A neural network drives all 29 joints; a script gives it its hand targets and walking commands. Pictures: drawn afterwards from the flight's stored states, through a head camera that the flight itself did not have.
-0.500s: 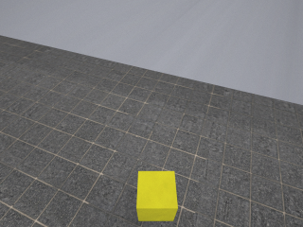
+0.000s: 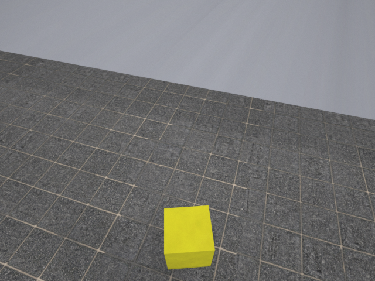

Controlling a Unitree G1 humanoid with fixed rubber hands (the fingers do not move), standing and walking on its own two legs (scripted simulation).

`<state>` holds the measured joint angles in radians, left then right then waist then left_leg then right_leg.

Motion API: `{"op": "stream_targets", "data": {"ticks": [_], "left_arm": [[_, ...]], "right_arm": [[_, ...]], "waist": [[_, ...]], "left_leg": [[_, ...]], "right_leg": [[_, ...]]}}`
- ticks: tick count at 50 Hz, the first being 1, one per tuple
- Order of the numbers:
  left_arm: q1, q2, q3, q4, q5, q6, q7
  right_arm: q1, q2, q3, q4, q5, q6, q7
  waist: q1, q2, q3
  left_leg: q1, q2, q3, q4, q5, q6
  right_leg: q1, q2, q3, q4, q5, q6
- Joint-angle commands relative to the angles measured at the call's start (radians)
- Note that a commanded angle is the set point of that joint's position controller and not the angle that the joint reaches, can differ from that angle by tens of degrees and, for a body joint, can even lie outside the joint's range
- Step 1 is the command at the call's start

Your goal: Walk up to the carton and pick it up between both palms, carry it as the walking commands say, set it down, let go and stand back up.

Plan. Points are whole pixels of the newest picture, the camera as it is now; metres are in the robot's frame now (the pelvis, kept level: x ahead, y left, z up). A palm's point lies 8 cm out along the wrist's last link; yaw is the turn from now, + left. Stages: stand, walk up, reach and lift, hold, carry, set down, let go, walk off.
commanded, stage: stand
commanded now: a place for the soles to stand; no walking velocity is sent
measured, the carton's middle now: (187, 238) +0.45 +0.01 -0.65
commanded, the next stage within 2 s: reach and lift in 0.42 s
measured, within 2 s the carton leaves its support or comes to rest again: neither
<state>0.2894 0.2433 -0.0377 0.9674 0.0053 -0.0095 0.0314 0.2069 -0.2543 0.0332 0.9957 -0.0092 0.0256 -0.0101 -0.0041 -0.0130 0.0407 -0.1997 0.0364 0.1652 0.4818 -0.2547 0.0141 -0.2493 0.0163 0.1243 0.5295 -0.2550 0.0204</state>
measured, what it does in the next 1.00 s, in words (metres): stands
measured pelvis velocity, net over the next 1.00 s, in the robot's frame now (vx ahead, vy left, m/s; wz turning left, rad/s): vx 0.00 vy -0.02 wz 0.08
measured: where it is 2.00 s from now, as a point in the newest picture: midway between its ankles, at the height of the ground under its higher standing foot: outside the picture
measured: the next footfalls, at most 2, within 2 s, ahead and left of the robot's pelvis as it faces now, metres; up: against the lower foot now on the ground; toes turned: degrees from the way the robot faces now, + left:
none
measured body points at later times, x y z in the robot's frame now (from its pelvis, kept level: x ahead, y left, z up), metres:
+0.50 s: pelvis +0.00 +0.00 -0.01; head +0.02 -0.01 +0.44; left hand +0.07 +0.25 -0.14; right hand +0.05 -0.27 -0.15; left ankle +0.00 +0.11 -0.74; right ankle +0.02 -0.13 -0.74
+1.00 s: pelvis +0.00 -0.02 -0.05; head +0.12 -0.03 +0.39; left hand +0.20 +0.24 -0.15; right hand +0.20 -0.25 -0.17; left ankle +0.00 +0.11 -0.74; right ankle +0.02 -0.14 -0.74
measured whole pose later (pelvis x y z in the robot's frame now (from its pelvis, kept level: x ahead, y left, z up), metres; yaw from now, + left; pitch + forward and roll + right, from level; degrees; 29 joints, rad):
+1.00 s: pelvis +0.00 -0.02 -0.05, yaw +5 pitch +14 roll +0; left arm 0.00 0.25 0.06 0.55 0.03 0.24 -0.08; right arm 0.05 -0.19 -0.12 0.52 -0.03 0.25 0.00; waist -0.03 0.03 0.00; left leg -0.71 0.01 -0.01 0.89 -0.42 -0.02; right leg -0.71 0.00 0.00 0.90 -0.39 0.00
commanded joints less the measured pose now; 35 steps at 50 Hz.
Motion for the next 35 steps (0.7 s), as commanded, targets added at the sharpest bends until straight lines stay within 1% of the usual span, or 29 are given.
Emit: {"op": "stream_targets", "data": {"ticks": [1, 6, 10, 16, 21, 22, 23, 24, 25, 26, 27, 28, 29, 30, 32, 33, 35], "left_arm": [[0.051, 0.121, 0.027, -0.034, -0.002, -0.011, 0.002], [0.054, 0.127, 0.031, -0.040, -0.002, -0.012, 0.001], [0.058, 0.126, 0.033, -0.045, -0.003, -0.013, 0.001], [0.063, 0.124, 0.035, -0.052, -0.003, -0.013, 0.002], [0.068, 0.124, 0.036, -0.056, -0.003, -0.014, 0.004], [-0.528, 0.136, 0.008, -0.529, 0.007, 0.095, 0.005], [-0.406, 0.109, 0.028, -0.489, 0.018, 0.183, 0.006], [-0.325, 0.124, 0.069, -0.479, 0.005, 0.250, -0.007], [-0.303, 0.130, 0.077, -0.460, -0.014, 0.312, -0.019], [-0.251, 0.122, 0.068, -0.427, -0.013, 0.369, -0.036], [-0.181, 0.121, 0.057, -0.410, -0.005, 0.417, -0.044], [-0.143, 0.117, 0.068, -0.419, -0.003, 0.457, -0.043], [-0.112, 0.134, 0.072, -0.406, 0.001, 0.479, -0.045], [-0.084, 0.140, 0.074, -0.399, 0.014, 0.500, -0.050], [-0.085, 0.153, 0.084, -0.439, 0.035, 0.503, -0.064], [-0.112, 0.150, 0.089, -0.467, 0.039, 0.491, -0.075], [-0.195, 0.146, 0.095, -0.530, 0.055, 0.446, -0.097]], "right_arm": [[0.024, -0.129, -0.026, -0.031, -0.001, -0.005, -0.002], [0.028, -0.131, -0.027, -0.028, 0.000, -0.006, -0.002], [0.034, -0.133, -0.029, -0.026, -0.001, -0.007, -0.001], [0.038, -0.138, -0.029, -0.026, -0.003, -0.007, -0.002], [0.040, -0.142, -0.030, -0.030, -0.003, -0.005, -0.002], [-0.565, -0.223, -0.021, -0.586, 0.082, 0.056, 0.004], [-0.390, -0.150, -0.052, -0.486, 0.024, 0.140, 0.007], [-0.344, -0.146, -0.069, -0.519, 0.013, 0.194, 0.018], [-0.317, -0.173, -0.123, -0.468, -0.001, 0.253, 0.028], [-0.237, -0.163, -0.115, -0.475, -0.010, 0.307, 0.037], [-0.125, -0.174, -0.119, -0.441, -0.015, 0.362, 0.048], [-0.078, -0.168, -0.121, -0.434, -0.022, 0.409, 0.051], [-0.022, -0.129, -0.112, -0.424, -0.022, 0.445, 0.046], [0.023, -0.098, -0.111, -0.415, -0.016, 0.467, 0.040], [0.055, -0.043, -0.113, -0.430, -0.013, 0.480, 0.032], [0.038, -0.023, -0.122, -0.444, -0.012, 0.470, 0.030], [-0.021, -0.003, -0.133, -0.500, -0.015, 0.425, 0.028]], "waist": [[-0.003, -0.009, 0.020], [-0.003, -0.016, 0.012], [-0.003, -0.016, 0.007], [0.000, -0.010, -0.001], [0.001, -0.011, -0.007], [0.061, -0.039, -0.061], [0.016, -0.020, -0.056], [0.008, 0.003, -0.070], [0.007, 0.020, -0.058], [-0.009, 0.008, -0.030], [-0.036, 0.003, -0.050], [-0.025, -0.030, -0.063], [-0.023, -0.029, -0.050], [-0.019, -0.023, -0.069], [-0.013, 0.026, -0.051], [-0.013, 0.040, -0.048], [-0.011, 0.061, -0.057]], "left_leg": [[0.041, 0.109, -0.108, -0.106, -0.083, 0.043], [0.051, 0.108, -0.101, -0.102, -0.108, 0.040], [0.055, 0.111, -0.096, -0.099, -0.110, 0.040], [0.054, 0.121, -0.088, -0.102, -0.105, 0.045], [0.061, 0.127, -0.074, -0.093, -0.078, 0.050], [-0.255, 0.020, -0.105, 0.105, -0.272, 0.038], [-0.196, 0.042, -0.137, 0.057, -0.324, 0.031], [-0.116, 0.031, -0.139, 0.051, -0.339, 0.046], [-0.090, 0.021, -0.164, 0.053, -0.320, 0.043], [-0.086, 0.002, -0.159, 0.043, -0.313, 0.044], [-0.077, -0.005, -0.159, 0.037, -0.280, 0.043], [-0.051, -0.021, -0.157, 0.043, -0.225, 0.034], [-0.049, -0.033, -0.157, 0.053, -0.130, 0.022], [-0.042, -0.043, -0.158, 0.068, -0.052, 0.012], [-0.052, -0.052, -0.164, 0.079, 0.094, -0.001], [-0.055, -0.055, -0.165, 0.093, 0.152, -0.004], [-0.083, -0.057, -0.151, 0.128, 0.163, -0.008]], "right_leg": [[-0.114, -0.072, 0.073, -0.087, 0.103, -0.057], [-0.135, -0.069, 0.092, -0.099, 0.063, -0.058], [-0.142, -0.064, 0.100, -0.098, 0.058, -0.057], [-0.134, -0.054, 0.093, -0.071, 0.097, -0.057], [-0.130, -0.052, 0.095, -0.049, 0.155, -0.058], [-0.272, -0.012, -0.137, 0.046, -0.207, -0.061], [-0.252, -0.020, -0.196, 0.078, -0.200, -0.045], [-0.243, -0.008, -0.200, 0.065, -0.228, -0.040], [-0.306, -0.020, -0.201, 0.074, -0.187, -0.039], [-0.283, -0.014, -0.212, 0.070, -0.189, -0.039], [-0.234, -0.005, -0.207, 0.073, -0.148, -0.032], [-0.215, 0.001, -0.194, 0.069, -0.117, -0.034], [-0.196, 0.005, -0.190, 0.056, -0.060, -0.037], [-0.178, 0.007, -0.170, 0.047, -0.007, -0.046], [-0.173, 0.018, -0.145, 0.040, 0.088, -0.053], [-0.183, 0.022, -0.136, 0.040, 0.123, -0.053], [-0.190, 0.018, -0.113, 0.055, 0.152, -0.045]]}}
